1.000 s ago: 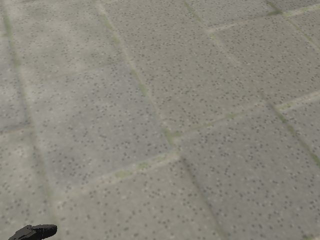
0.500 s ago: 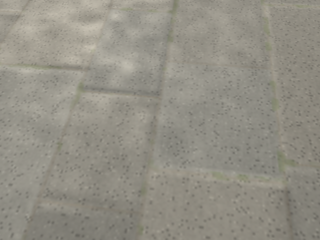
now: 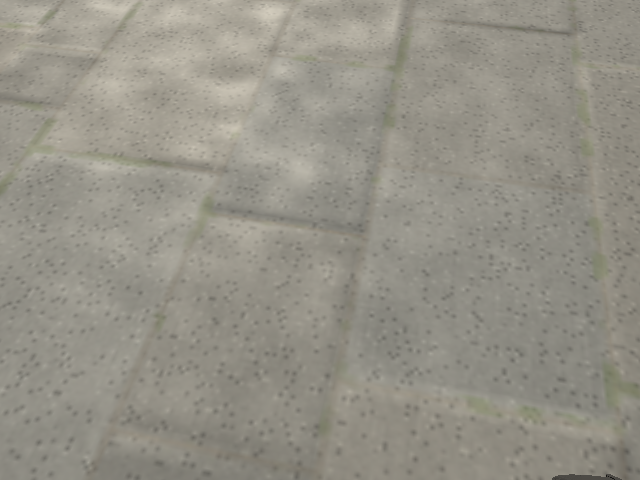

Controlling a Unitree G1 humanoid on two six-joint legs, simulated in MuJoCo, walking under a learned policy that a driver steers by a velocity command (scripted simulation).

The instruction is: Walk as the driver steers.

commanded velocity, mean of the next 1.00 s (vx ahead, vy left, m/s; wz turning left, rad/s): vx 0.12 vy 0.00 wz -0.70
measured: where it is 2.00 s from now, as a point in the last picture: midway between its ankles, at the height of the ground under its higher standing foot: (533, 376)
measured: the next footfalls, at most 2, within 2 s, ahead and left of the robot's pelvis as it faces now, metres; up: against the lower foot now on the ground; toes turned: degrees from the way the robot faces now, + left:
right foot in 0.12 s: +0.03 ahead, -0.13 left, +0.00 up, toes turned -12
left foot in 0.64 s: +0.21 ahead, +0.01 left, +0.00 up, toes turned -46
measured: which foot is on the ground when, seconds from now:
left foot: down 0.00-0.14, up 0.16-0.62, down 0.64-1.00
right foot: up 0.00-0.10, down 0.12-0.64, up 0.66-1.00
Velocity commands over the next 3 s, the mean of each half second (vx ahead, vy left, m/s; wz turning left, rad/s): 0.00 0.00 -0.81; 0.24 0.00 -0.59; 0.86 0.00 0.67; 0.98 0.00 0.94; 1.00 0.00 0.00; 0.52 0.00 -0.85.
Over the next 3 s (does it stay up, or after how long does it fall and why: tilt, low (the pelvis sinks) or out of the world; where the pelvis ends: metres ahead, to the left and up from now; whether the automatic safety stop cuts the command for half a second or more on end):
stays up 1.47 -0.29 -0.01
